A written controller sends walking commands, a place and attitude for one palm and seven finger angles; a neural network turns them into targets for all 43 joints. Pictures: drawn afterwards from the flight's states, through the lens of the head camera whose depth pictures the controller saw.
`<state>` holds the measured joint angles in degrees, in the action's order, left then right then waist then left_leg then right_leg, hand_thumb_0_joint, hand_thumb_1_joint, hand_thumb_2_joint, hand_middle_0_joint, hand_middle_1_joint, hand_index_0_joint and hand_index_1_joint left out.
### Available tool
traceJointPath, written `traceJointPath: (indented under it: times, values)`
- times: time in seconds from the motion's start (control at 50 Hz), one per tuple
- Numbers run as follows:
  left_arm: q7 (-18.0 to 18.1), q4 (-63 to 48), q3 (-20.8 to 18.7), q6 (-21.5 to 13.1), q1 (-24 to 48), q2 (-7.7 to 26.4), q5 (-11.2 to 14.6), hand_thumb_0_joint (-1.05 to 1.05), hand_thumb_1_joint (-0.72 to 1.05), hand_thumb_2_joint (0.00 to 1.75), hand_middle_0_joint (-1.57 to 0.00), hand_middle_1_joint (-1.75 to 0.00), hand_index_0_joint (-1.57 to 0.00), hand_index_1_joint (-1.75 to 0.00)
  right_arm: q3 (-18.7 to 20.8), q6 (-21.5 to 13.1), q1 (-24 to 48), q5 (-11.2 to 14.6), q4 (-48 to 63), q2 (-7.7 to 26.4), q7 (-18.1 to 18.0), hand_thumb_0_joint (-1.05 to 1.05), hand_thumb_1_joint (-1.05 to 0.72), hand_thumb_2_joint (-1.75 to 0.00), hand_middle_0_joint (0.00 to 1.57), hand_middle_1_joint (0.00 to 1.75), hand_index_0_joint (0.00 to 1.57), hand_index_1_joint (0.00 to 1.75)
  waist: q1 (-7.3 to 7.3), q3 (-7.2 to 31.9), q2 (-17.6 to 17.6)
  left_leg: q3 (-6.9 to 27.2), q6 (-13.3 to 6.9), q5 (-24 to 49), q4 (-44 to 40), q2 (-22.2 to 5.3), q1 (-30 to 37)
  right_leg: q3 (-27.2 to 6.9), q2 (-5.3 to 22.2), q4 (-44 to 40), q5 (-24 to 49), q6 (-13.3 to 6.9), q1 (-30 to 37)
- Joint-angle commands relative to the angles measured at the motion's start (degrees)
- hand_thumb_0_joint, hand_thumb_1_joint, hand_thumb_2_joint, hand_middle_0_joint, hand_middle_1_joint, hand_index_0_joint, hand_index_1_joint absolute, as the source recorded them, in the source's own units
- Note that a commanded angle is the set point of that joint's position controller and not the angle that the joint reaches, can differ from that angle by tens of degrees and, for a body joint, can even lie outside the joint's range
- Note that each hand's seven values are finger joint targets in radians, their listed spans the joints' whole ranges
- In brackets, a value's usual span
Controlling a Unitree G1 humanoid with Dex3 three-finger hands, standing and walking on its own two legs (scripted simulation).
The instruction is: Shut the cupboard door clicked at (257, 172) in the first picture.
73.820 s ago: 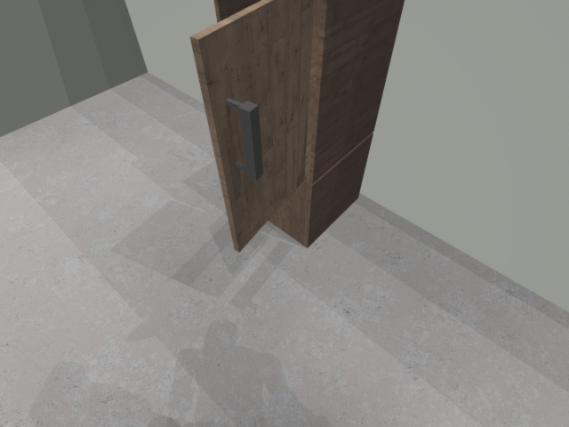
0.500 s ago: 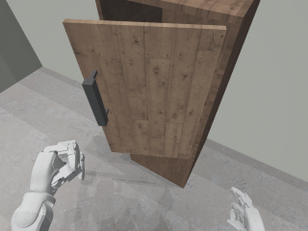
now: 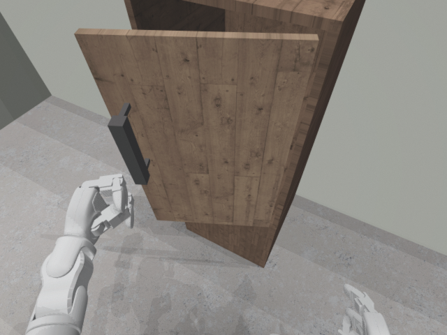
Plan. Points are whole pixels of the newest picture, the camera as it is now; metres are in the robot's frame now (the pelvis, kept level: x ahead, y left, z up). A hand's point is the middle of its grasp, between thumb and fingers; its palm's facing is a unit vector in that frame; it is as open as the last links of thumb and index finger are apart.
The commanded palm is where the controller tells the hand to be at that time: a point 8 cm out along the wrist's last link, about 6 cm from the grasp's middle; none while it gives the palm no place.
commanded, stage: bring the fist close to the handle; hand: left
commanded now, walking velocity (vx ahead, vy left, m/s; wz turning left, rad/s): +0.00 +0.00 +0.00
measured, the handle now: (134, 145) +0.45 +0.20 +0.07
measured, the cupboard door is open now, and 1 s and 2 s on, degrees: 24 24 7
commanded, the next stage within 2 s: push the door shut along its arc in 0.74 s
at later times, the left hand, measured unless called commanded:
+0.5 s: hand (143, 183) +0.35 +0.16 +0.09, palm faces -0.02 -1.00 -0.02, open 3.2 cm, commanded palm +0.32 +0.22 +0.08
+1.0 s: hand (133, 188) +0.34 +0.17 +0.08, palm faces -0.04 -1.00 -0.04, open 3.1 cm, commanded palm +0.33 +0.23 +0.08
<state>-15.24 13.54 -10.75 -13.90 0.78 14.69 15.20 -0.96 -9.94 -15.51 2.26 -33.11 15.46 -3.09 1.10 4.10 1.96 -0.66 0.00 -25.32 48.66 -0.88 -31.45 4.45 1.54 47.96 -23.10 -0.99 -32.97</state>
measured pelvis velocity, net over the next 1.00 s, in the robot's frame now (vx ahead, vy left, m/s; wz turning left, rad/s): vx -0.02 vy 0.00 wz -0.01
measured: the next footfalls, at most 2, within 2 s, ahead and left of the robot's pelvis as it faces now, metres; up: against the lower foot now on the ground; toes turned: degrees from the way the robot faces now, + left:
none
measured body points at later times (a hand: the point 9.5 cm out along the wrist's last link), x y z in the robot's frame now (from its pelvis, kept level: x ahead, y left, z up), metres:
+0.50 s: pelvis +0.00 +0.01 +0.00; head +0.04 -0.01 +0.45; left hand +0.35 +0.21 +0.09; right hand +0.12 -0.24 -0.10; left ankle -0.01 +0.12 -0.70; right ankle +0.01 -0.11 -0.70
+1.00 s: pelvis -0.02 +0.00 +0.00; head +0.02 -0.01 +0.45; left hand +0.34 +0.23 +0.09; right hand +0.13 -0.25 -0.09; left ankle -0.01 +0.12 -0.70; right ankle +0.01 -0.11 -0.70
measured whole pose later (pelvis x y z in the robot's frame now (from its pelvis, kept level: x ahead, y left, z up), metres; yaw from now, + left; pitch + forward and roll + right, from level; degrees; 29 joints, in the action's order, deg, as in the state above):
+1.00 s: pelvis -0.02 +0.00 +0.00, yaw -1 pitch +7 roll +0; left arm -13.9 30.6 -11.7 -17.5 15.8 15.8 12.6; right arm -1.4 -5.2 -14.2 2.1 -33.9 14.9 -2.6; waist 1.9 3.0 1.0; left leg -1.4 -0.1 -23.3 47.1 -0.8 -31.0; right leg 3.7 1.5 46.8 -21.0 -1.0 -33.0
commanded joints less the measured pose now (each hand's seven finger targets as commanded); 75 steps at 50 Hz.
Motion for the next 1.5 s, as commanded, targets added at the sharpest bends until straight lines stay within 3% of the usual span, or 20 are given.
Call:
traceJointPath:
  times: [0.0, 0.04, 0.12, 0.2, 0.28, 0.38, 0.46, 0.64, 0.7, 0.82, 0.92, 0.96, 1.04, 1.12, 1.16, 1.22, 1.26, 1.34, 1.42, 1.48]
  values:
    - [1.4, -12.4, -5.4, -3.5, 15.6, 10.0, 0.9, 0.0, 0.9, 0.9, -1.3, -1.5, -1.3, -1.5, 2.7, -2.1, 2.5, 0.0, 8.5, 6.3, -0.8, 0.0, -0.9, -0.9, 0.2, 0.3, 0.2, 0.3, -0.52, 16.1, -1.8, 0.4, -0.8, 17.6, -7.1, 1.6, 4.8, -2.9, -0.7, -6.6, 18.3, 0.5, 11.9]
    - [2.9, -13.6, -4.9, -5.2, 17.7, 9.3, 0.5, 0.0, 0.9, 0.9, -1.3, -1.5, -1.3, -1.5, 2.5, -2.2, 2.7, -0.1, 8.3, 5.9, -0.5, 0.0, -0.9, -0.9, 0.2, 0.3, 0.2, 0.3, -0.58, 16.5, 0.2, 0.7, -0.6, 18.7, -7.4, 1.4, 6.1, -2.4, -1.0, -5.8, 18.8, 0.2, 11.2]
    - [4.7, -8.9, -3.0, -6.5, 21.2, 7.7, -1.2, 0.0, 0.9, 0.9, -1.3, -1.5, -1.3, -1.5, 2.6, -1.7, 1.7, -0.3, 6.7, 5.9, -0.1, 0.0, -0.9, -0.9, 0.2, 0.3, 0.2, 0.3, 0.71, 14.8, -0.7, 0.7, -0.5, 18.2, -7.1, 1.0, 6.0, -2.2, -1.3, -5.7, 18.1, 0.3, 8.9]
    - [4.1, -3.0, -0.1, -4.3, 21.9, 5.4, -2.4, 0.0, 0.9, 0.9, -1.3, -1.5, -1.3, -1.5, 2.9, -0.5, 0.9, 0.0, 6.4, 6.4, 0.3, 0.0, -0.9, -0.9, 0.2, 0.3, 0.2, 0.3, 0.98, 13.6, -0.2, 0.7, -0.3, 17.9, -7.5, 0.9, 5.8, -1.9, -1.2, -6.1, 18.1, 0.1, 7.8]
    - [4.6, -1.9, -1.0, -3.0, 26.3, 6.5, -2.4, 0.0, 0.9, 0.9, -1.3, -1.5, -1.3, -1.5, 3.0, 0.7, 0.3, 0.0, 6.6, 6.8, 0.3, 0.0, -0.9, -0.9, 0.2, 0.3, 0.2, 0.3, 1.01, 15.2, -2.6, 1.0, -0.4, 18.8, -7.9, 0.8, 6.1, -1.8, -1.1, -6.2, 19.0, 0.1, 9.0]
    - [6.9, -5.3, -4.4, -6.3, 24.7, 8.4, -2.3, 0.0, 0.9, 0.9, -1.3, -1.5, -1.3, -1.5, 3.0, 1.2, 0.5, -0.6, 7.3, 5.9, 0.7, 0.0, -0.9, -0.9, 0.2, 0.3, 0.2, 0.3, -0.94, 20.1, -2.9, 0.4, -0.4, 24.2, -7.8, 0.7, 7.9, -2.1, -1.2, -5.2, 24.3, 0.0, 13.4]
    - [7.2, -2.3, -4.9, -7.3, 21.1, 9.0, -3.2, 0.0, 0.9, 0.9, -1.3, -1.5, -1.3, -1.5, 3.0, 2.0, 0.4, -0.6, 7.0, 6.0, 1.2, 0.0, -0.9, -0.9, 0.2, 0.3, 0.2, 0.3, -1.07, 16.3, -3.1, -0.4, -0.5, 21.7, -8.3, 0.8, 5.5, -2.4, -1.3, -5.9, 23.2, 0.0, 13.2]
    - [3.7, -4.9, -2.0, -7.2, 25.4, 6.7, -1.2, 0.0, 0.9, 0.9, -1.3, -1.5, -1.3, -1.5, 3.1, 2.2, 1.6, 0.1, 7.2, 6.1, 0.5, 0.0, -0.9, -0.9, 0.2, 0.3, 0.2, 0.3, 0.9, 14.8, -1.3, -0.4, -0.8, 16.7, -8.7, 1.2, 6.6, -2.9, -1.5, -8.2, 19.2, 0.1, 11.2]
    - [3.7, -4.4, -2.1, -8.4, 28.4, 7.5, -0.9, 0.0, 0.9, 0.9, -1.3, -1.5, -1.3, -1.5, 2.9, 1.7, 1.8, -0.1, 6.4, 6.3, 0.1, 0.0, -0.9, -0.9, 0.2, 0.3, 0.2, 0.3, 1.46, 14.1, -1.9, 0.0, -0.9, 14.2, -8.6, 1.3, 5.9, -3.1, -1.3, -8.4, 16.5, 0.3, 10.4]
    - [3.2, 1.9, -3.7, -7.5, 26.1, 8.8, -1.4, 0.0, 0.9, 0.9, -1.3, -1.5, -1.3, -1.5, 2.8, 2.0, 2.4, 0.0, 6.4, 6.5, 0.1, 0.0, -0.9, -0.9, 0.2, 0.3, 0.2, 0.3, 0.34, 12.8, -2.3, -0.4, -0.9, 11.6, -8.9, 1.6, 3.8, -3.6, -0.9, -8.9, 13.4, 0.3, 10.1]
    - [1.5, 4.5, -4.9, -7.3, 36.5, 13.0, -1.7, 0.0, 0.9, 0.9, -1.3, -1.5, -1.3, -1.5, 2.4, 2.5, 2.3, 0.2, 5.9, 7.1, -0.4, 0.0, -0.9, -0.9, 0.2, 0.3, 0.2, 0.3, 1.93, 12.4, -2.2, 0.0, -1.0, 9.3, -8.5, 1.5, 2.8, -4.4, -0.8, -9.0, 10.7, 0.3, 9.1]
    - [0.7, 5.1, -5.4, -8.0, 38.9, 13.8, -1.2, 0.0, 0.9, 0.9, -1.3, -1.5, -1.3, -1.5, 2.5, 2.5, 2.0, 0.1, 6.0, 7.2, -0.7, 0.0, -0.9, -0.9, 0.2, 0.3, 0.2, 0.3, 2.15, 13.7, -2.9, 0.1, -1.3, 10.0, -7.9, 1.4, 3.3, -4.7, -0.8, -8.9, 11.4, 0.3, 9.8]
    - [-1.8, 8.7, -2.7, -8.5, 43.8, 11.7, -0.7, 0.0, 0.9, 0.9, -1.3, -1.5, -1.3, -1.5, 2.3, 2.2, 1.2, 0.2, 5.1, 7.1, -0.8, 0.0, -0.9, -0.9, 0.2, 0.3, 0.2, 0.3, 2.66, 16.6, 0.8, 0.5, -0.9, 11.7, -7.5, 1.5, 5.0, -4.2, -1.0, -7.7, 13.6, -0.1, 8.7]
    - [-3.4, 16.4, -3.1, -6.6, 45.7, 12.9, -1.3, 0.0, 0.9, 0.9, -1.3, -1.5, -1.3, -1.5, 2.4, 3.1, -0.8, 0.3, 4.4, 7.9, -0.7, 0.0, -0.9, -0.9, 0.2, 0.3, 0.2, 0.3, 3.19, 15.8, -1.2, 0.9, -0.9, 11.9, -7.2, 1.4, 3.2, -3.6, -1.0, -7.1, 13.9, -0.1, 6.9]
    - [-3.7, 19.5, -4.9, -6.0, 45.8, 14.7, -1.3, 0.0, 0.9, 0.9, -1.3, -1.5, -1.3, -1.5, 2.5, 3.6, -1.7, 0.1, 4.6, 8.4, -0.7, 0.0, -0.9, -0.9, 0.2, 0.3, 0.2, 0.3, 2.53, 16.0, -2.4, 1.0, -0.9, 12.1, -7.2, 1.5, 2.1, -3.6, -1.1, -6.9, 13.9, -0.2, 7.6]
    - [-4.1, 21.2, -4.4, -6.1, 51.0, 14.5, -1.4, 0.0, 0.9, 0.9, -1.3, -1.5, -1.3, -1.5, 2.6, 4.2, -2.5, 0.1, 4.4, 8.4, -0.6, 0.0, -0.9, -0.9, 0.2, 0.3, 0.2, 0.3, 3.46, 16.6, -3.1, 0.9, -1.0, 11.9, -6.8, 1.5, 1.7, -3.8, -1.1, -6.8, 14.1, 0.0, 7.0]
    - [-4.5, 22.2, -5.5, -7.0, 54.6, 16.8, -1.6, 0.0, 0.9, 0.9, -1.3, -1.5, -1.3, -1.5, 2.6, 4.5, -3.3, 0.0, 4.1, 8.7, -0.7, 0.0, -0.9, -0.9, 0.2, 0.3, 0.2, 0.3, 3.82, 17.2, -2.8, 1.0, -1.2, 12.8, -6.3, 1.5, 1.5, -3.8, -1.3, -6.3, 14.7, -0.2, 6.9]
    - [-6.3, 24.1, -3.6, -8.4, 57.1, 15.3, -2.1, 0.0, 0.9, 0.9, -1.3, -1.5, -1.3, -1.5, 2.8, 4.9, -4.6, -0.1, 3.7, 8.7, -0.4, 0.0, -0.9, -0.9, 0.2, 0.3, 0.2, 0.3, 4.28, 20.8, -0.7, 1.2, -1.0, 14.7, -5.5, 1.3, 3.8, -3.5, -1.6, -5.2, 16.2, -0.4, 5.3]
    - [-7.7, 29.1, -4.2, -8.5, 61.9, 16.6, -2.0, 0.0, 0.9, 0.9, -1.3, -1.5, -1.3, -1.5, 2.9, 5.6, -6.0, -0.1, 2.5, 9.3, -0.5, 0.0, -0.9, -0.9, 0.2, 0.3, 0.2, 0.3, 5.54, 19.5, -1.3, 1.5, -1.1, 13.6, -5.0, 1.1, 2.5, -3.4, -1.8, -5.1, 15.2, -0.4, 3.2]
    - [-8.3, 28.1, -3.7, -9.2, 65.5, 16.7, -2.1, 0.0, 0.9, 0.9, -1.3, -1.5, -1.3, -1.5, 2.9, 5.7, -6.4, -0.2, 2.4, 9.4, -0.5, 0.0, -0.9, -0.9, 0.2, 0.3, 0.2, 0.3, 5.82, 22.1, 1.8, 2.3, -1.0, 16.0, -4.7, 0.9, 5.6, -2.9, -2.0, -4.3, 15.9, -0.7, 1.5]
